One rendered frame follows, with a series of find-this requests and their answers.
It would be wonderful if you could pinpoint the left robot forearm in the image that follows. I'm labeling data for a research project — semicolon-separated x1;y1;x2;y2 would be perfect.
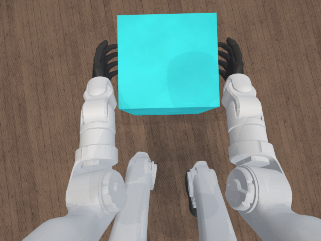
66;76;118;192

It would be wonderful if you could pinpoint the right robot forearm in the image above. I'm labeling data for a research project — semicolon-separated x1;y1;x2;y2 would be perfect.
221;73;286;177

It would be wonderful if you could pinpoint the right robot hand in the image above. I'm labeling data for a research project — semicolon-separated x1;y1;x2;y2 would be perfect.
218;37;244;82

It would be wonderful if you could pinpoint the right robot thigh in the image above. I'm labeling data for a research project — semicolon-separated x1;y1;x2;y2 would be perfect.
187;166;237;241

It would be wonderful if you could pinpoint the robot thigh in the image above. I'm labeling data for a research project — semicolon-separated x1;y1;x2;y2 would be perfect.
108;157;157;241
187;166;237;241

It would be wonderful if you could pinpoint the left robot thigh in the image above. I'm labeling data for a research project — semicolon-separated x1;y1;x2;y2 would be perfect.
108;157;157;241

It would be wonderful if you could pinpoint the left robot upper arm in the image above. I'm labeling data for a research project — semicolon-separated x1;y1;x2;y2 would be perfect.
22;168;128;241

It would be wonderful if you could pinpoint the carton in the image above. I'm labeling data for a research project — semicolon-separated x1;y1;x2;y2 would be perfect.
117;13;220;115

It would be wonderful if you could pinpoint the right robot upper arm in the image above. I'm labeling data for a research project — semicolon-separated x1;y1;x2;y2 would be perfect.
225;165;321;241

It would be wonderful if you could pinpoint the left robot hand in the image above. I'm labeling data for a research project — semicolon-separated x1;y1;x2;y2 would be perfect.
92;40;118;81

